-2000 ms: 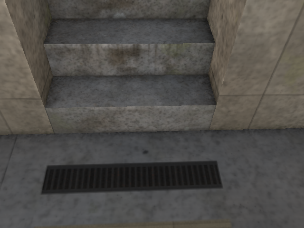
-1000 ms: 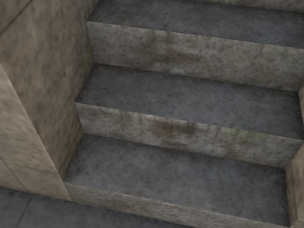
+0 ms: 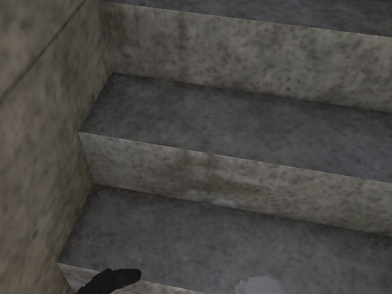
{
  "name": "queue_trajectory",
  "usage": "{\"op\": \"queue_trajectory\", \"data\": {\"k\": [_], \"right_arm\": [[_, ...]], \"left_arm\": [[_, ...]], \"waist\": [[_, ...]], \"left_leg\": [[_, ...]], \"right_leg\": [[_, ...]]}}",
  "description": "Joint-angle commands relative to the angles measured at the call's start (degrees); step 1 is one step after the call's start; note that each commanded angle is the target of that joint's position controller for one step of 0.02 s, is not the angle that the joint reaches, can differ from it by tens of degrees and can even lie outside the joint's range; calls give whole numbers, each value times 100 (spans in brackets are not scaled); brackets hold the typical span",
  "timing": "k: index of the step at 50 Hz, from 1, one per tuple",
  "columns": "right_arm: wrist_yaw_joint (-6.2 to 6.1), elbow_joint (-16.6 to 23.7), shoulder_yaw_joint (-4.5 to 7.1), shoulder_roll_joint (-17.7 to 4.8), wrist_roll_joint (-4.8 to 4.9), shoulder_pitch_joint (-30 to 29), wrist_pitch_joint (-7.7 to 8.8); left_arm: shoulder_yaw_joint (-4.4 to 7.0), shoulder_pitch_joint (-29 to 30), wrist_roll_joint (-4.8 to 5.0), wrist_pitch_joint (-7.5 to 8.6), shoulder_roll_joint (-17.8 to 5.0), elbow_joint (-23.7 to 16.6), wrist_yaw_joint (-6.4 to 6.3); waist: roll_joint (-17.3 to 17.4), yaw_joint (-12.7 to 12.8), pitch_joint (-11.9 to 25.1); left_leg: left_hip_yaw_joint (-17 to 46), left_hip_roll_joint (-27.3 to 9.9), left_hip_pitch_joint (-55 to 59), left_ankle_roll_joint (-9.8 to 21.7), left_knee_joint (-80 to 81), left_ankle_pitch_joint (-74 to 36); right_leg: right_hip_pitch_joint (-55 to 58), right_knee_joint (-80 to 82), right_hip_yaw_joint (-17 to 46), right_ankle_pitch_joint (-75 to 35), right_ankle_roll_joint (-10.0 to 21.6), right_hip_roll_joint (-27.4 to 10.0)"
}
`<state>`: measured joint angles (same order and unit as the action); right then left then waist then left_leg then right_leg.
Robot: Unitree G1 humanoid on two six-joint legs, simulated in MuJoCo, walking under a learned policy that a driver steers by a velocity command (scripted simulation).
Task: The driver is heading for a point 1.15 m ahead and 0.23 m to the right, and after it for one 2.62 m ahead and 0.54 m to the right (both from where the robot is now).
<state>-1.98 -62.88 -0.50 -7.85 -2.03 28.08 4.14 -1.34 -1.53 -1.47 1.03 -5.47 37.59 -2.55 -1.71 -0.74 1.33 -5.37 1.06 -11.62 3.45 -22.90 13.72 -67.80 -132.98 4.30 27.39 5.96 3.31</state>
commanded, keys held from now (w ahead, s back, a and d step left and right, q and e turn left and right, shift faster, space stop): w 0.84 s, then no key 0.16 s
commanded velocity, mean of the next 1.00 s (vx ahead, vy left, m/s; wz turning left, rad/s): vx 0.47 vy -0.02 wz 0.00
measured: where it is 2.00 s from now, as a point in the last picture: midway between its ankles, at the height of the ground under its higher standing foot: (252, 139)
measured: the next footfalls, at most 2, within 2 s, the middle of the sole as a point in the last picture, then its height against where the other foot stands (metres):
right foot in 0.16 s outside the picture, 0.20 m higher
left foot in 0.74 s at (155, 240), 0.21 m higher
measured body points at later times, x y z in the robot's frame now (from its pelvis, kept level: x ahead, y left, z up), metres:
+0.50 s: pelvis +0.17 -0.04 +0.19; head +0.20 -0.05 +0.64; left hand +0.08 +0.20 +0.05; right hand +0.40 -0.20 +0.10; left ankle +0.25 +0.10 -0.26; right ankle +0.14 -0.12 -0.54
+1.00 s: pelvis +0.43 -0.01 +0.37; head +0.45 +0.00 +0.82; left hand +0.64 +0.20 +0.29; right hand +0.44 -0.26 +0.23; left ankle +0.46 +0.11 -0.33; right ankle +0.47 -0.15 -0.06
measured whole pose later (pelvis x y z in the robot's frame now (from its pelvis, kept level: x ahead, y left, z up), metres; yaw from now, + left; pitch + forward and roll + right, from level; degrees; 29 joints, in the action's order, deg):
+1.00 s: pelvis +0.43 -0.01 +0.37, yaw +0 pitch +0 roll +3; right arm -2.7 -58.9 1.7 -9.8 -0.1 20.2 6.7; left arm 2.2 -1.8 -0.9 -0.2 -8.2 37.5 -2.5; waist -5.2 0.9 -1.7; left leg -8.3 -1.0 -23.3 0.8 -43.7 20.2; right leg -62.7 -121.7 11.0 9.3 6.3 6.8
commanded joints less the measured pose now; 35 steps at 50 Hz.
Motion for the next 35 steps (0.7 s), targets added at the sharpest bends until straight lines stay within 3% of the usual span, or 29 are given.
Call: {"op": "queue_trajectory", "data": {"k": [1,3,4,5,6,7,8,9,10,11,12,13,14,16,18,19,20,21,22,24,25,27,29,30,31,32,33,34,35], "right_arm": [[-89,267,35,-638,135,-194,99],[-299,217,26,-685,234,29,4],[-465,362,129,-943,314,-25,-54],[-522,427,165,-921,307,-184,-145],[-559,610,225,-1137,298,-238,-143],[-463,794,267,-1362,214,48,-46],[-259,869,374,-1520,206,-7,11],[-41,1036,509,-1763,385,-196,126],[141,1339,535,-1525,488,-507,207],[332,1618,567,-1368,283,-1211,223],[436,1876,521,-644,-111,-1818,186],[372,2206,321,177,-340,-1901,101],[231,2469,188,481,-282,-2017,0],[-36,2531,77,621,-169,-1486,-146],[-135,2474,37,571,40,-1351,-255],[-143,2615,-12,525,-5,-1460,-259],[-160,2726,10,330,77,-1776,-301],[-160,2781,57,137,108,-2026,-392],[-202,2656,86,131,128,-2120,-524],[-175,2706,118,94,94,-2060,-582],[-218,2781,54,289,47,-2439,-524],[-226,3101,-60,488,24,-3136,-422],[-178,3332,-90,363,-17,-3888,-349],[-135,3525,-107,322,-24,-4233,-322],[-34,3707,-142,310,19,-4467,-306],[-9,3843,-201,430,27,-4615,-386],[-4,3825,-182,396,24,-4429,-441],[49,3711,-402,533,254,-4286,-534],[24,3321,-354,627,444,-3576,-571]], "left_arm": [[-184,1235,-28,-2,-6,-1358,-81],[-250,1627,-52,-69,13,-1638,-26],[-407,1575,-4,-101,222,-1649,43],[-438,1101,34,-140,328,-1372,59],[-407,744,24,-156,255,-1089,58],[-278,-107,134,-160,44,-589,90],[-173,-826,151,-106,-92,-401,78],[-28,-1420,70,-63,-451,-411,5],[235,-1698,-8,-101,-1057,-291,-121],[441,-2191,-110,-293,-1646,88,-260],[605,-1909,-124,-318,-1842,267,-341],[534,-1218,-119,-187,-1600,271,-273],[456,-827,-62,-55,-1267,550,-202],[286,-1144,-121,115,-514,1414,-44],[147,-1590,-114,242,-159,1818,70],[173,-1697,-48,307,-209,1881,126],[204,-1648,-80,353,-425,1916,142],[216,-1523,49,416,-608,1825,137],[253,-1958,95,529,-758,1993,112],[330,-2394,176,648,-1028,2014,53],[407,-2885,37,684,-1194,2242,45],[414,-3254,-2,729,-1139,2222,56],[374,-3487,0,766,-989,2244,66],[356,-3423,-25,729,-969,2161,21],[320,-3520,40,699,-891,2130,-54],[312,-3681,194,628,-821,2290,-124],[337,-3898,139,612,-918,2394,-202],[385,-3551,421,560,-1164,2321,-258],[389,-3378,360,513,-1221,2209,-215]], "waist": [[298,222,-816],[434,46,-529],[808,2,-242],[877,171,150],[855,277,617],[796,308,1168],[1168,586,1827],[1473,949,2354],[317,1092,2230],[-1166,1308,1948],[-1507,1237,1097],[-731,605,352],[-263,259,-415],[220,-312,-850],[85,-242,-877],[388,-318,-901],[417,-304,-925],[530,-306,-1000],[179,-72,-716],[-119,-38,-457],[-530,283,-355],[-388,397,-756],[-159,608,-936],[-284,672,-855],[-244,682,-878],[-568,749,-786],[-525,741,-619],[-349,618,-342],[-459,330,445]], "left_leg": [[1019,-1287,-804,759,1920,580],[989,-1220,-309,970,2403,-580],[850,-1279,-287,1114,3088,-1536],[289,-1145,-250,1141,2929,-2537],[53,-1249,321,1118,2265,-5186],[-5,-1320,829,1192,1314,-8767],[134,-1713,1420,1308,210,-10360],[137,-1712,1236,1251,-853,-11001],[169,-1230,183,907,-2290,-9127],[315,-309,-1182,772,-4094,-4310],[1580,537,-2777,699,-7034,-1409],[2252,560,-3652,557,-9045,-1053],[1876,497,-4408,489,-9928,-1013],[1788,507,-5005,404,-10156,-332],[1665,461,-5311,241,-10146,-179],[1620,426,-5229,199,-9554,-274],[1320,433,-5044,93,-8952,-444],[950,348,-4746,-50,-8087,-612],[719,537,-4980,-65,-9129,-630],[861,231,-5631,-38,-9265,-451],[891,364,-6735,83,-10638,-43],[1200,90,-8048,264,-10792,601],[804,-167,-8364,264,-10204,889],[438,-317,-8146,232,-9879,1019],[97,-595,-7785,133,-8806,992],[170,-753,-7183,307,-8245,1183],[46,-789,-7089,329,-8080,1144],[-363,-705,-4851,577,-5618,1825],[-534,-258,-2517,671,-4976,1745]], "right_leg": [[-598,1173,-396,-116,-197,-358],[-144,2250,-985,-458,-315,-600],[964,3679,-1238,230,-184,-696],[2217,4508,-1312,497,-50,-563],[2937,5144,-1158,840,49,-308],[3578,5139,-2019,1506,10,370],[4088,5739,-1717,1248,170,407],[4836,6448,-763,857,327,398],[5188,7949,1356,2021,621,-487],[5320,10308,3966,3803,978,-1183],[4887,12061,5976,4158,1160,-1621],[4151,11742,5562,3539,801,-1833],[3565,10975,4324,2781,763,-1716],[3564,10398,1952,677,196,-1254],[3878,10641,988,-631,199,-1178],[3879,10651,617,-1329,184,-1062],[3675,10880,401,-1461,230,-1016],[3335,11099,299,-1486,327,-950],[3841,11172,561,-2208,655,-1157],[4927,11311,736,-1826,779,-1367],[5952,11463,1023,-1626,969,-1614],[6794,11658,1196,-616,819,-1903],[7101,11915,1092,-671,688,-1878],[6977,12150,931,-1075,682,-1846],[6838,12569,831,-993,696,-1687],[6650,12850,748,-1874,678,-1608],[7117,12853,733,-2390,712,-1584],[6232,13444,41,-3907,699,-1449],[5662,12672,-274,-6607,807,-1358]]}}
